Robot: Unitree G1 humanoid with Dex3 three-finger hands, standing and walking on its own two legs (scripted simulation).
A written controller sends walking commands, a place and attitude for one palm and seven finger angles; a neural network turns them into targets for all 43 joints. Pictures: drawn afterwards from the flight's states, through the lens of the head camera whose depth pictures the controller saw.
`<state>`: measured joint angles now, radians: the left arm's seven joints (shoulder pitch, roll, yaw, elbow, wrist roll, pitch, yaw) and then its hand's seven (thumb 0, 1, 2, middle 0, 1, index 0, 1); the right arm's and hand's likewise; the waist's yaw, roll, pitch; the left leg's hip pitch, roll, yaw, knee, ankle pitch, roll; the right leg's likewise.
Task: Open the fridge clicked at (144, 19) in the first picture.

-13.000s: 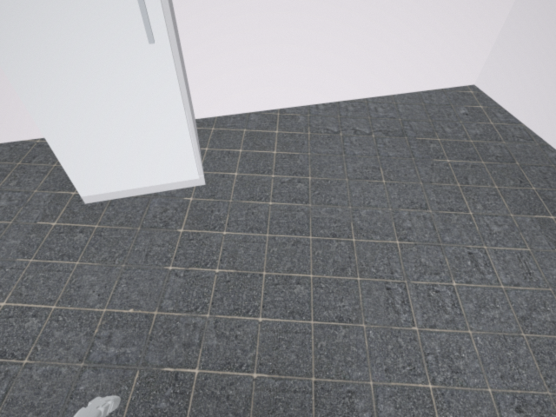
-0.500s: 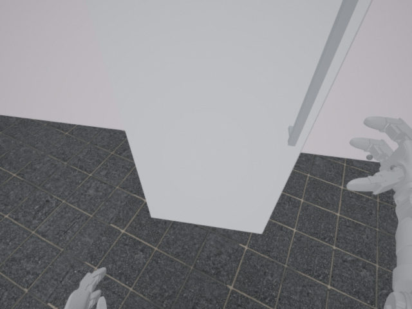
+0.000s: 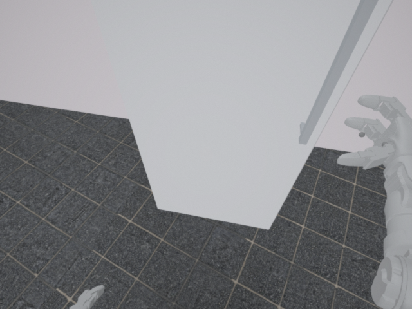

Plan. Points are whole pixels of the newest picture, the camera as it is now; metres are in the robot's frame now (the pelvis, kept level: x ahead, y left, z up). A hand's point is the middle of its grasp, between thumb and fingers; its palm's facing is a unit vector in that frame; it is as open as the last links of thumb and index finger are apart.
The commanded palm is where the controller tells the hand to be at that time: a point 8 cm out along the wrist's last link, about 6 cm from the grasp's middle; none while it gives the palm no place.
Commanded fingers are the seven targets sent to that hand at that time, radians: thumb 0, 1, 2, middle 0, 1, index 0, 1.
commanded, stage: move the hooked fingers beside the handle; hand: right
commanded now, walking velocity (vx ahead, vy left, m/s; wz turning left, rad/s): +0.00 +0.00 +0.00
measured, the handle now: (344, 43) +0.53 -0.18 +0.25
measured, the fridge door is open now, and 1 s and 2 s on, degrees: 0 0 0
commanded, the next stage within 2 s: feel for the door with the fingertips in 1.08 s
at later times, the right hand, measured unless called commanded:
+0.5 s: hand (352, 124) +0.46 -0.24 +0.13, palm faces +0.09 +1.00 +0.01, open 14.0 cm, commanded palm +0.43 -0.29 +0.13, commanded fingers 0.00 0.50 -0.30 0.30 1.20 0.30 1.20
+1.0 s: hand (357, 127) +0.46 -0.25 +0.13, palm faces +0.09 +1.00 +0.01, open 14.0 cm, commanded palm +0.43 -0.29 +0.13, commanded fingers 0.00 0.50 -0.30 0.30 1.20 0.30 1.20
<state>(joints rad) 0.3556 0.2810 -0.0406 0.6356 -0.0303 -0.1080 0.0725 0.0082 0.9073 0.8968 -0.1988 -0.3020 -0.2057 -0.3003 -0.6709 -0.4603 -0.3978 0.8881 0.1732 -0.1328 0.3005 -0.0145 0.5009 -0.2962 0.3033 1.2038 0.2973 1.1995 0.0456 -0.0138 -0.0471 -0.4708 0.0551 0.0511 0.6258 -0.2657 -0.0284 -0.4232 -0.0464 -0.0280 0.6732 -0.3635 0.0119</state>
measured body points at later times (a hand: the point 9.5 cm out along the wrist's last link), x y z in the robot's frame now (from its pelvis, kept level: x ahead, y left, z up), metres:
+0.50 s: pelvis +0.00 +0.00 -0.01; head +0.06 -0.01 +0.44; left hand +0.04 +0.27 -0.12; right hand +0.45 -0.29 +0.13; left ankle +0.03 +0.14 -0.72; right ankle -0.02 -0.12 -0.72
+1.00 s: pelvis +0.00 +0.00 -0.01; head +0.06 -0.01 +0.44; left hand +0.06 +0.26 -0.11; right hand +0.45 -0.30 +0.13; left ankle +0.03 +0.14 -0.72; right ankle -0.02 -0.12 -0.72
